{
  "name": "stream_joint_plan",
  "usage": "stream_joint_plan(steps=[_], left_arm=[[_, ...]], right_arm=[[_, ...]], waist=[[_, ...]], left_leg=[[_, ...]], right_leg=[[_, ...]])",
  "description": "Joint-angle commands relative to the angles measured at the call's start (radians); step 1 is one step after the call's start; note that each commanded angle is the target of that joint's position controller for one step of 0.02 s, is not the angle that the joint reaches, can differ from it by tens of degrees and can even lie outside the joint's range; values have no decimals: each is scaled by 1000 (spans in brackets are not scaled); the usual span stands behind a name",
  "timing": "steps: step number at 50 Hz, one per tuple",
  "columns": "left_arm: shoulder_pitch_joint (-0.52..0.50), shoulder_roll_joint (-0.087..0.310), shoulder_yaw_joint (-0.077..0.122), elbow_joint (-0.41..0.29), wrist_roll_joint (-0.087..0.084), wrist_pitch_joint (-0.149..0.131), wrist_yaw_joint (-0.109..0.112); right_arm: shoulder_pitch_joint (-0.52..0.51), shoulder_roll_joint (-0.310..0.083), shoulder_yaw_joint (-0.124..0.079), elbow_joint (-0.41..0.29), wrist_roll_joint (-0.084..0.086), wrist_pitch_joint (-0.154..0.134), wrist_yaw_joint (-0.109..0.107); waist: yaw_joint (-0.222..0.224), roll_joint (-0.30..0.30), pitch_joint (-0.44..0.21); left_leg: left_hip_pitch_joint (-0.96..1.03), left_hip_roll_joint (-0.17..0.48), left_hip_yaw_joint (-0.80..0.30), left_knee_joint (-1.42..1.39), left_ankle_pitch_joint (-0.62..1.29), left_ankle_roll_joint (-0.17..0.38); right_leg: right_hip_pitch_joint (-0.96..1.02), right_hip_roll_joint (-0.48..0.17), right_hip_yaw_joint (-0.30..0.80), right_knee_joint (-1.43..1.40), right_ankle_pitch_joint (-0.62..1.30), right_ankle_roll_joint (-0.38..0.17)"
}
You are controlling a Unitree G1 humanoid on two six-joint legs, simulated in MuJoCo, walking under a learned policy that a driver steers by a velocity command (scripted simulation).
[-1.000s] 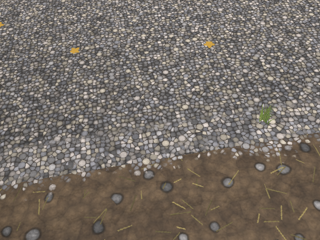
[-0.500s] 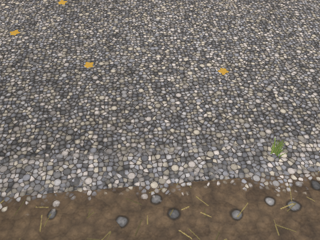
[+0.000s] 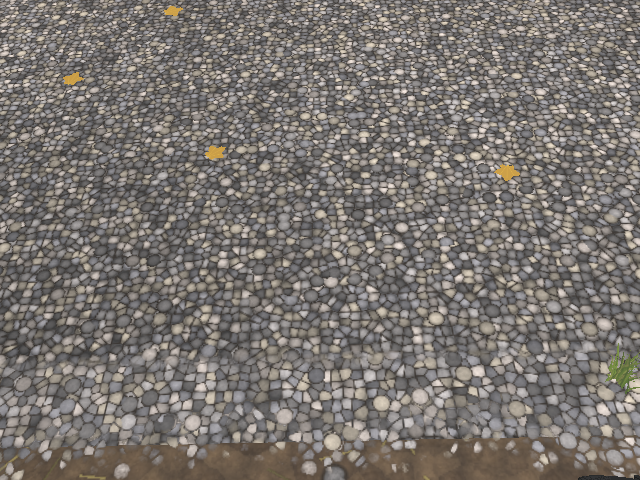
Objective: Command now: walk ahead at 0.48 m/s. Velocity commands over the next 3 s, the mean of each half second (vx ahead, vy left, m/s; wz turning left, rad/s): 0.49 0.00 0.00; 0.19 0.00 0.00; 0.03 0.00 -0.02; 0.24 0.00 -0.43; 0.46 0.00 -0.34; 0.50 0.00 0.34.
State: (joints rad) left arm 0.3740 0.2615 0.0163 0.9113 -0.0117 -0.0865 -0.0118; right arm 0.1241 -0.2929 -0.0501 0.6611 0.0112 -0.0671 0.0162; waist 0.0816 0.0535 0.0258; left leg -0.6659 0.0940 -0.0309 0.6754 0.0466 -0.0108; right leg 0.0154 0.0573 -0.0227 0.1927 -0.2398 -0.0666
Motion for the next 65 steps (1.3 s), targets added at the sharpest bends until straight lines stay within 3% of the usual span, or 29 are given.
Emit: stream_joint_plan(steps=[1,5,7,8,9,10,11,12,14,16,18,25,29,32,33,34,35,36,37,38,40,42,46,48,50,51,54,58,65], left_arm=[[35,184,39,-30,-7,-3,8],[66,202,48,-8,-8,23,14],[47,229,58,-14,-4,33,21],[24,225,55,-22,2,42,24],[13,204,44,-46,17,40,27],[152,58,3,-72,24,19,15],[123,125,14,-50,4,-7,3],[6,204,39,-93,-29,-21,-4],[-96,175,38,-121,-20,-26,2],[-47,141,38,-107,-7,-4,6],[-35,109,32,-108,0,15,11],[-308,72,16,-200,11,-2,-3],[-366,92,24,-233,14,-17,-26],[-242,142,47,-199,26,-19,-29],[-151,184,62,-172,34,-22,-23],[-73,258,73,-166,55,-19,-14],[-54,222,61,-161,52,-2,-12],[-31,164,50,-160,25,12,-18],[-111,153,45,-166,12,19,-18],[-191,121,34,-175,13,23,-16],[-289,102,28,-175,32,28,-13],[-330,107,32,-167,47,31,-11],[-322,119,36,-133,31,40,3],[-328,106,29,-119,23,50,6],[-284,70,15,-91,29,54,6],[-243,80,23,-90,28,58,7],[-249,77,24,-68,28,67,24],[-235,77,26,-35,26,67,26],[-238,80,30,16,15,77,29]], right_arm=[[-159,-23,4,-107,6,-26,18],[-196,-47,-1,-129,8,-35,44],[-95,-90,-20,-106,4,-33,40],[56,-129,-41,-63,5,-31,31],[236,-173,-56,-21,-5,-23,17],[313,-272,-77,-2,-23,-21,12],[327,-172,-55,5,-12,-15,10],[239,-139,-39,2,-5,-14,6],[125,-97,-25,2,-9,-18,11],[84,-74,-19,7,-19,-30,16],[86,-84,-23,30,-9,-45,19],[182,-143,-33,101,-4,-32,-7],[237,-155,-32,147,-1,-5,-18],[186,-166,-35,153,1,13,-29],[196,-148,-28,151,-5,15,-30],[275,-88,-5,134,-34,7,-28],[424,-5,25,174,-24,6,-19],[401,-105,2,199,-1,12,-15],[303,-139,-11,172,18,24,-19],[237,-128,-11,159,13,40,-30],[222,-97,-12,156,-5,79,-49],[256,-59,-4,176,-11,95,-60],[224,-57,-2,192,-19,100,-61],[207,-53,-3,199,-31,101,-56],[168,-86,-4,175,-45,97,-59],[135,-155,-22,187,-30,95,-62],[93,-67,-3,204,-34,62,-54],[118,-67,0,234,-19,38,-51],[125,-63,5,279,-15,46,-53]], waist=[[22,-112,71],[-7,-128,67],[-79,-162,-20],[-164,-153,-117],[-239,-117,-254],[-171,153,-420],[-202,152,-479],[-191,96,-267],[-128,-36,-74],[-69,9,-48],[-48,14,-28],[-130,-15,45],[-140,9,11],[-53,27,-64],[-16,-13,-134],[-34,-158,-288],[-63,-336,-437],[-22,-225,-468],[-31,-170,-328],[-53,-115,-225],[-110,-151,-134],[-134,-190,-125],[-119,-171,-154],[-130,-158,-112],[-112,-106,-35],[-55,21,13],[-58,60,16],[-73,7,-29],[-85,-44,-55]], left_leg=[[26,-40,46,-118,84,8],[22,-63,44,-179,-35,61],[187,-115,81,-173,-120,97],[394,-135,102,-205,-83,129],[727,-19,-15,-146,-52,180],[1138,258,-505,-176,-208,353],[1143,309,-735,-330,-321,376],[982,266,-568,-365,-342,317],[677,176,-339,-433,-179,270],[538,123,-239,-500,-94,260],[475,112,-172,-537,-22,273],[475,46,-15,-555,60,220],[615,86,-24,-435,224,185],[673,85,-37,-264,344,134],[643,24,-8,-116,331,96],[439,-48,16,141,13,47],[203,-160,-6,448,-707,-15],[179,-140,-118,533,-770,-19],[114,-101,-95,547,-720,-23],[106,-63,-64,500,-660,-34],[238,-14,-53,354,-557,-49],[360,-30,-15,217,-520,-58],[487,-36,7,-5,-315,-37],[560,-53,27,-121,-228,-12],[545,19,-57,-251,-230,32],[414,15,-62,-261,-413,60],[291,-9,-53,-321,-460,23],[383,-19,-33,-268,-253,11],[442,-34,-13,-239,-102,19]], right_leg=[[-45,-243,103,-67,329,-114],[107,-307,111,24,508,-104],[135,-302,99,165,836,-87],[95,-264,64,340,938,-64],[-110,-233,57,588,752,-40],[-539,-37,36,1008,74,32],[-665,-8,172,1136,-317,29],[-744,-75,156,1162,-265,21],[-703,-158,102,1046,-116,29],[-598,-196,106,979,-46,48],[-587,-208,92,925,-21,72],[-588,-161,31,456,360,95],[-547,-110,40,330,379,60],[-390,-73,36,264,327,11],[-232,-89,33,235,514,-13],[91,-273,192,358,949,-101],[317,-479,464,348,1072,-278],[269,-446,496,299,879,-271],[146,-410,416,248,709,-233],[11,-367,356,202,582,-199],[-241,-310,276,113,386,-161],[-349,-267,200,77,348,-156],[-368,-258,174,63,103,-144],[-431,-223,165,56,-166,-92],[-464,-165,145,89,-312,-2],[-411,-100,78,114,-255,33],[-240,-88,46,209,-62,40],[-226,-89,40,236,95,27],[-186,-93,36,264,248,32]])
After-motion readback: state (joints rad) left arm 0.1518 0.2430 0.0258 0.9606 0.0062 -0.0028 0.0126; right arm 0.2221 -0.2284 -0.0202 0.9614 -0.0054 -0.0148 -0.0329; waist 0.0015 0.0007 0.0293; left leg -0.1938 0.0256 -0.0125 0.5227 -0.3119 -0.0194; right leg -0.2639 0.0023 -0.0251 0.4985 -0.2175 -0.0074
